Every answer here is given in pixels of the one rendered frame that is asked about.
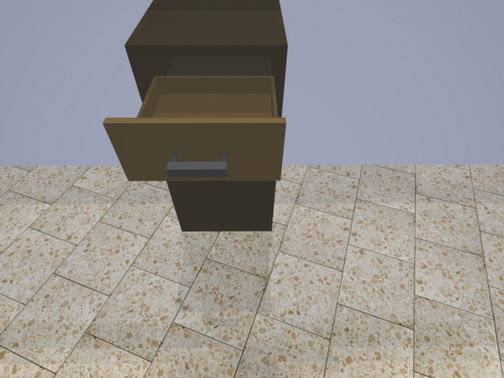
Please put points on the drawer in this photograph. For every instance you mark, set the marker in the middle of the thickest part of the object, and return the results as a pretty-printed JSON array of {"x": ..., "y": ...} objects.
[{"x": 199, "y": 118}]

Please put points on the cabinet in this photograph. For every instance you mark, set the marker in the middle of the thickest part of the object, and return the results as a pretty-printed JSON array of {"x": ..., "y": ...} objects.
[{"x": 214, "y": 38}]

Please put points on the handle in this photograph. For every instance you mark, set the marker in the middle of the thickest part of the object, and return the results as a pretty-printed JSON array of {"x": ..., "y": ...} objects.
[{"x": 197, "y": 168}]

